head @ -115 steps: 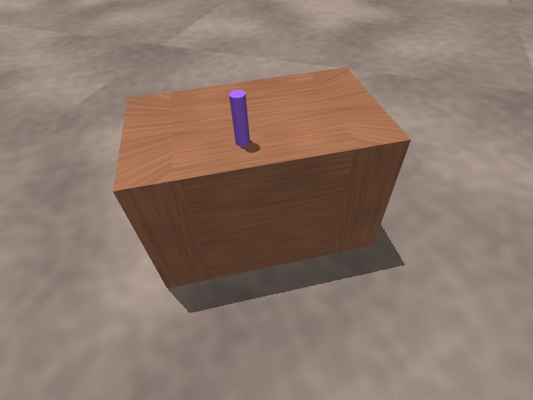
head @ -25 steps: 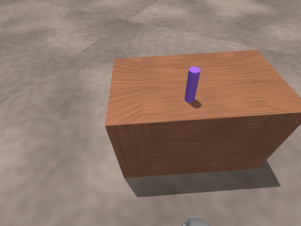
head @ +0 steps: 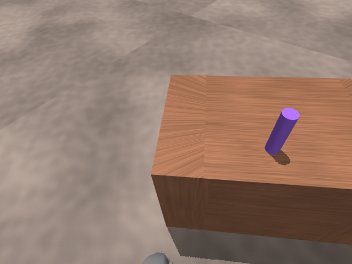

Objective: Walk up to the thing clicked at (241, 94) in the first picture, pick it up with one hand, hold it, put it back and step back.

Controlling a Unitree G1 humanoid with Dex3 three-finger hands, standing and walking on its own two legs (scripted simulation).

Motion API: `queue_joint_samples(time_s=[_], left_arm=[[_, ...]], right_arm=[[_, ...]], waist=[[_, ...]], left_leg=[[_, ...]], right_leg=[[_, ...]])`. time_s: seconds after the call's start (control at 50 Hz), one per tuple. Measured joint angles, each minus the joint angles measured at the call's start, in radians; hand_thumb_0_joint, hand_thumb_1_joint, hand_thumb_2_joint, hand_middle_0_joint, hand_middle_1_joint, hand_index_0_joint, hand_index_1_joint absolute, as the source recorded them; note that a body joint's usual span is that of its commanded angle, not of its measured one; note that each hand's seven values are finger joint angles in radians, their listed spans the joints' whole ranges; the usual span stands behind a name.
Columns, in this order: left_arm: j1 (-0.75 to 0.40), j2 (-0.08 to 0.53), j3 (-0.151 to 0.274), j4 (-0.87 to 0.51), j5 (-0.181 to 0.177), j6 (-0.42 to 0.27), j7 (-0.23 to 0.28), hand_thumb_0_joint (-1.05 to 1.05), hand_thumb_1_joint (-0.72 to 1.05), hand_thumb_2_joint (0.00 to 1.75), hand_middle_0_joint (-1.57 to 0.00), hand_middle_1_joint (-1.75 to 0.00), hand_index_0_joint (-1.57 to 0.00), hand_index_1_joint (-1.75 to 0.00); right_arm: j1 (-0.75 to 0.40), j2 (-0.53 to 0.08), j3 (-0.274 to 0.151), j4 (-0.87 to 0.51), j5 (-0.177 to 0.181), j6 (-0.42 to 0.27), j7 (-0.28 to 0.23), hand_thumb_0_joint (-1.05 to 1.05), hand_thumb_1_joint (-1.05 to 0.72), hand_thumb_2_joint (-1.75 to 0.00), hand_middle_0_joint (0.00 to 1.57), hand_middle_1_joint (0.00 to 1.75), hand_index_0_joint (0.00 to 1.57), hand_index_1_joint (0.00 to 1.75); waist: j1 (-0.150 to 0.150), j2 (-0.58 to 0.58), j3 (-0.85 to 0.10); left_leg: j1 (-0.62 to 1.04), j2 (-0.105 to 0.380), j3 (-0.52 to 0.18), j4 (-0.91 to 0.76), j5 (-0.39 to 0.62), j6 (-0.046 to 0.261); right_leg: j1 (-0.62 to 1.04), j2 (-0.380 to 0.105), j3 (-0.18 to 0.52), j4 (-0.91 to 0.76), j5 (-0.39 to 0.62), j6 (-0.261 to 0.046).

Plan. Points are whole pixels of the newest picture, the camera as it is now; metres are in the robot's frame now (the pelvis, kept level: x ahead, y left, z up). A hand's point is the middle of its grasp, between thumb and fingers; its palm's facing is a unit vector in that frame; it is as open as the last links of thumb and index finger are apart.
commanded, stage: walk up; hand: right
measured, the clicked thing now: (280, 133) +0.52 -0.26 -0.07
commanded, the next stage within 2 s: none
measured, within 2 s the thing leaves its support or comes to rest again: neither
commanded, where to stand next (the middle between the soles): +0.09 -0.02 m, yaw -4 degrees
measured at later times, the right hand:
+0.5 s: hand out of the picture +0.13 -0.25 -0.15, palm faces +0.07 +0.91 -0.40, open 7.4 cm
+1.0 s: hand out of the picture +0.05 -0.26 -0.14, palm faces +0.06 +0.92 -0.39, open 7.4 cm
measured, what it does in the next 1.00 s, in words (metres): steps on the spot: left foot, then right foot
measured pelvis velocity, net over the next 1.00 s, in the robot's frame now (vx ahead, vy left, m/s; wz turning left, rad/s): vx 0.03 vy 0.01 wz -0.09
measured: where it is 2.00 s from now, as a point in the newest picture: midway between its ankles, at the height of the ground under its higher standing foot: outside the picture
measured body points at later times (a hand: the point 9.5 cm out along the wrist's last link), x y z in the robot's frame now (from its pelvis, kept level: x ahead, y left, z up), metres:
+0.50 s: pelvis +0.03 +0.02 -0.01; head +0.07 +0.02 +0.43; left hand +0.12 +0.34 -0.13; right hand +0.13 -0.30 -0.12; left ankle +0.11 +0.13 -0.73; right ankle +0.03 -0.10 -0.73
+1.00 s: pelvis +0.03 +0.01 +0.01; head +0.04 +0.02 +0.46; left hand +0.17 +0.29 -0.12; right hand +0.05 -0.30 -0.11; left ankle +0.07 +0.14 -0.73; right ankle +0.03 -0.10 -0.73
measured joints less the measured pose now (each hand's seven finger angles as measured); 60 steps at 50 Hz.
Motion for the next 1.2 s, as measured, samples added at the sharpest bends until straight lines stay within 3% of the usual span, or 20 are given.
queue_joint_samples(time_s=[0.02,0.06,0.12,0.18,0.34,0.44,0.5,0.56,0.58,0.62,0.66,0.9,1.2], left_arm=[[-0.002,0.004,-0.003,-0.001,-0.003,0.007,0.002,0.0,0.9,0.9,-0.2,-0.3,-0.21,-0.3],[-0.037,0.011,-0.005,0.011,-0.013,0.03,0.012,0.0,0.9,0.9,-0.2,-0.3,-0.21,-0.3],[-0.077,0.0,-0.019,0.022,-0.026,0.062,0.025,0.0,0.9,0.9,-0.2,-0.3,-0.2,-0.3],[-0.097,-0.005,-0.028,0.041,-0.031,0.074,0.023,0.0,0.9,0.9,-0.2,-0.3,-0.2,-0.3],[-0.149,-0.025,-0.028,0.073,-0.022,0.091,0.017,0.0,0.9,0.9,-0.2,-0.3,-0.2,-0.3],[-0.167,-0.015,-0.012,0.078,-0.012,0.095,0.008,0.0,0.9,0.9,-0.2,-0.3,-0.2,-0.3],[-0.178,-0.031,-0.004,0.092,0.004,0.087,0.006,0.0,0.9,0.9,-0.2,-0.3,-0.2,-0.3],[-0.171,-0.025,-0.008,0.09,0.009,0.087,-0.001,0.0,0.9,0.9,-0.2,-0.3,-0.2,-0.3],[-0.171,-0.026,-0.01,0.092,0.008,0.09,-0.002,0.0,0.9,0.9,-0.2,-0.3,-0.2,-0.3],[-0.181,-0.034,-0.015,0.097,0.007,0.095,-0.003,0.0,0.9,0.9,-0.2,-0.3,-0.2,-0.3],[-0.212,-0.037,-0.018,0.102,0.004,0.097,-0.004,0.0,0.9,0.9,-0.2,-0.3,-0.21,-0.3],[-0.293,-0.067,-0.034,0.162,-0.01,0.095,-0.024,0.0,0.9,0.9,-0.2,-0.3,-0.21,-0.3],[-0.312,-0.067,-0.026,0.263,-0.018,0.101,-0.017,0.0,0.9,0.9,-0.2,-0.3,-0.2,-0.3]], right_arm=[[-0.005,0.001,0.001,0.002,0.0,-0.007,-0.005,0.01,-0.91,-0.9,0.2,0.29,0.2,0.3],[-0.033,0.025,0.004,0.011,-0.006,-0.022,-0.022,0.01,-0.91,-0.9,0.2,0.29,0.2,0.3],[-0.063,0.056,0.029,0.005,0.007,-0.026,-0.035,0.01,-0.91,-0.9,0.2,0.29,0.2,0.3],[-0.08,0.089,0.05,0.0,0.011,-0.028,-0.046,0.01,-0.91,-0.9,0.2,0.29,0.21,0.3],[-0.114,0.083,0.058,-0.004,0.012,-0.039,-0.069,0.01,-0.9,-0.9,0.21,0.3,0.21,0.3],[-0.122,0.056,0.05,0.005,0.011,-0.023,-0.077,0.01,-0.9,-0.9,0.21,0.3,0.21,0.3],[-0.12,0.032,0.04,0.032,0.019,-0.004,-0.08,0.01,-0.9,-0.9,0.2,0.3,0.21,0.3],[-0.104,0.039,0.04,0.074,0.02,0.01,-0.081,0.01,-0.9,-0.9,0.2,0.3,0.21,0.3],[-0.097,0.038,0.041,0.085,0.021,0.008,-0.078,0.01,-0.91,-0.9,0.2,0.3,0.21,0.3],[-0.081,0.029,0.039,0.104,0.024,-0.002,-0.075,0.01,-0.91,-0.9,0.2,0.3,0.21,0.3],[-0.074,0.033,0.039,0.13,0.02,-0.01,-0.077,0.01,-0.91,-0.9,0.2,0.29,0.21,0.3],[-0.043,0.065,0.078,0.248,0.003,-0.031,-0.064,0.01,-0.91,-0.9,0.2,0.3,0.21,0.3],[-0.129,0.069,0.081,0.285,0.009,-0.041,-0.077,0.01,-0.91,-0.9,0.2,0.3,0.21,0.3]], waist=[[-0.001,-0.005,0.001],[-0.006,-0.052,0.028],[-0.017,-0.067,0.044],[-0.027,-0.093,0.028],[-0.038,-0.084,0.024],[-0.044,-0.061,0.026],[-0.054,-0.002,0.029],[-0.043,-0.03,0.004],[-0.043,-0.036,-0.004],[-0.058,-0.028,-0.018],[-0.064,-0.044,-0.007],[-0.083,-0.077,-0.054],[-0.06,-0.055,-0.057]], left_leg=[[0.028,-0.006,0.012,-0.044,0.024,0.005],[0.031,-0.042,0.034,-0.006,-0.026,0.012],[0.037,-0.04,0.04,0.026,-0.059,0.03],[0.066,-0.041,0.058,-0.007,-0.06,0.038],[0.079,-0.03,0.106,-0.002,-0.082,0.049],[0.048,-0.007,0.127,0.05,-0.103,0.035],[0.035,0.031,0.099,0.091,-0.118,0.021],[0.049,-0.017,0.079,0.118,-0.254,0.022],[0.068,-0.029,0.074,0.103,-0.256,0.025],[0.113,-0.031,0.064,0.033,-0.164,0.026],[0.131,-0.042,0.068,-0.003,-0.112,0.005],[0.198,-0.029,0.059,-0.151,-0.049,-0.011],[0.261,-0.029,0.048,-0.261,-0.01,-0.014]], right_leg=[[-0.011,-0.007,0.002,0.044,-0.031,0.003],[-0.062,-0.035,0.049,0.191,-0.084,-0.023],[-0.146,0.037,0.127,0.394,-0.167,-0.057],[-0.196,0.068,0.161,0.45,-0.153,-0.071],[-0.209,0.072,0.156,0.318,-0.115,-0.06],[-0.158,0.073,0.107,0.183,-0.063,-0.065],[-0.126,0.11,0.078,0.133,-0.008,-0.047],[-0.139,0.09,0.103,0.147,-0.014,-0.054],[-0.142,0.085,0.112,0.147,-0.013,-0.053],[-0.146,0.083,0.105,0.141,-0.008,-0.046],[-0.143,0.07,0.108,0.141,-0.004,-0.042],[-0.065,0.087,0.096,-0.032,0.085,-0.049],[0.012,0.09,0.083,-0.162,0.13,-0.046]])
